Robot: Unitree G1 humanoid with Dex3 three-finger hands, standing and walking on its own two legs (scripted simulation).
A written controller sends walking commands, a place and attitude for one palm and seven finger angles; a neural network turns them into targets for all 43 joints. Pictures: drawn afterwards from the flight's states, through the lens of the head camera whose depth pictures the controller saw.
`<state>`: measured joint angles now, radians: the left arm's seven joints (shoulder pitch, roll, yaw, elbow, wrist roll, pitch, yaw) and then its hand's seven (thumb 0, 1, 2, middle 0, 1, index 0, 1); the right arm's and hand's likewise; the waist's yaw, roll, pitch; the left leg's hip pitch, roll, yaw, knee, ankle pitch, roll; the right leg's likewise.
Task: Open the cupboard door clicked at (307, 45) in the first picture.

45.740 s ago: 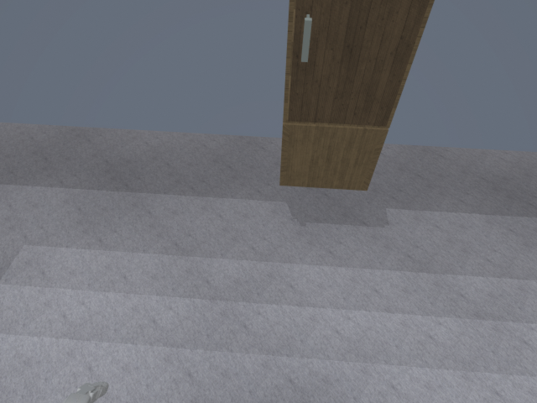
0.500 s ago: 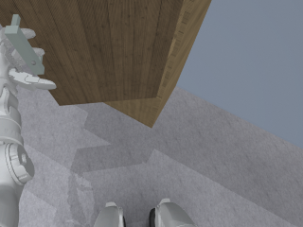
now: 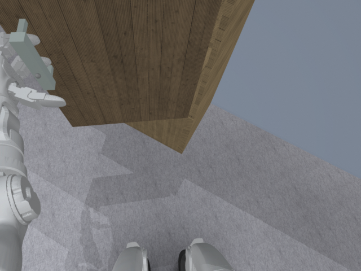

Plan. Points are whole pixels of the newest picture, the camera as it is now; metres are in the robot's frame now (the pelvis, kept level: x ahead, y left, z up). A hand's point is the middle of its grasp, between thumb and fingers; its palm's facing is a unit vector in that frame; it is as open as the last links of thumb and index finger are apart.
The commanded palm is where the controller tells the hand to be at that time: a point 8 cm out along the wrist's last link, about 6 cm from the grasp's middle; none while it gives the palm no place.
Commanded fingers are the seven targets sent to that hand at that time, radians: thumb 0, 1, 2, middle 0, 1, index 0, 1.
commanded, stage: close the thumb around the handle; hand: left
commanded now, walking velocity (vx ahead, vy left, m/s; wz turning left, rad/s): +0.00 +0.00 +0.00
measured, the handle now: (37, 57) +0.55 +0.27 +0.07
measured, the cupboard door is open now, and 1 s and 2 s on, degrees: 37 40 77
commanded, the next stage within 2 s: pull the door open along its arc in 0.60 s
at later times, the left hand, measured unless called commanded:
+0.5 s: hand (35, 78) +0.49 +0.26 +0.08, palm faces +0.07 -1.00 +0.00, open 7.0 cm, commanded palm +0.47 +0.30 +0.07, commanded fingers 0.00 0.90 0.90 -0.40 -1.35 -0.40 -1.35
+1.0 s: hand (38, 87) +0.47 +0.25 +0.08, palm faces +0.06 -1.00 +0.00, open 6.9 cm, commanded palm +0.41 +0.29 +0.07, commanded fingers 0.00 0.90 0.90 -0.40 -1.35 -0.40 -1.35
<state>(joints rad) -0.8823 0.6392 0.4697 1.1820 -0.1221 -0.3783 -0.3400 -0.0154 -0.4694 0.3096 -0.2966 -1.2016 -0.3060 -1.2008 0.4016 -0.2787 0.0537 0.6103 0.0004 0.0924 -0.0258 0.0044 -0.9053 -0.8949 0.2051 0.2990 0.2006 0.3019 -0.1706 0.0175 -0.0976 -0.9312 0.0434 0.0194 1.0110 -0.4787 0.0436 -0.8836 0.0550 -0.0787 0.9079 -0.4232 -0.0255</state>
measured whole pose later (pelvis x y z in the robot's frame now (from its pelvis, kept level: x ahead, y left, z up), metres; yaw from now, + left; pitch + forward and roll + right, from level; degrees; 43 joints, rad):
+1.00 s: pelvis +0.00 +0.01 +0.01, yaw -1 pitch +21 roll -4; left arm -0.70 0.55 0.45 1.01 -0.18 -0.36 -0.33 -0.01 0.58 0.74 -0.26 -1.31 -0.28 -1.31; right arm 0.42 -0.27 0.04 0.58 0.02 0.11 -0.01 0.01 -0.91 -0.89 0.20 0.30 0.20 0.30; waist -0.14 0.02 -0.12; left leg -0.87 0.04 0.05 0.98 -0.47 0.05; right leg -0.84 0.05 -0.05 0.89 -0.41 -0.02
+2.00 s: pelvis -0.01 -0.06 +0.02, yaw +5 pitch +10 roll +1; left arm 0.07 0.00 -0.02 0.19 -0.04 -0.31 0.43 -0.01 0.44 0.71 -0.33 -1.29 -0.31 -1.29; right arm 0.22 -0.22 -0.01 0.62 -0.05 0.02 -0.03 0.01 -0.91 -0.90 0.20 0.30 0.20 0.30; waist 0.00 0.03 -0.12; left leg -0.64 0.00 -0.02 0.88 -0.42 -0.03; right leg -0.63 0.02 -0.11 0.90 -0.45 -0.09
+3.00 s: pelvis -0.02 -0.02 +0.01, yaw +4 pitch +9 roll +0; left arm 0.18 0.10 -0.12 0.05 -0.13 -0.32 0.01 -0.02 -0.50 0.30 -0.16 -0.33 -0.13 -0.33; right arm 0.24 -0.24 0.02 0.51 0.00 -0.06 -0.02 0.01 -0.91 -0.90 0.20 0.30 0.20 0.30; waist 0.01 0.04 -0.10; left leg -0.67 -0.01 0.01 0.95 -0.44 0.03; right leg -0.65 0.00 -0.08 0.93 -0.45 -0.04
